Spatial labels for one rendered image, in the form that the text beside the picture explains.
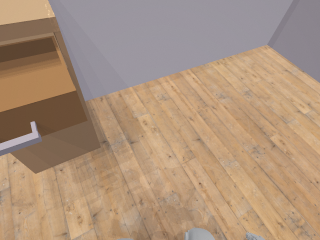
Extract handle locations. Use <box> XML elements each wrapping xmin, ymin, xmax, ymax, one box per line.
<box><xmin>0</xmin><ymin>121</ymin><xmax>42</xmax><ymax>156</ymax></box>

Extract cabinet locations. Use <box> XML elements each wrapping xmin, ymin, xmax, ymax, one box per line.
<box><xmin>0</xmin><ymin>0</ymin><xmax>101</xmax><ymax>174</ymax></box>

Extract right robot thigh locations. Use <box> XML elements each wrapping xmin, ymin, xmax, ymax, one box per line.
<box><xmin>184</xmin><ymin>227</ymin><xmax>215</xmax><ymax>240</ymax></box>

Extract drawer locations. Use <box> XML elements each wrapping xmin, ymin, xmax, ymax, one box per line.
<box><xmin>0</xmin><ymin>36</ymin><xmax>88</xmax><ymax>144</ymax></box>

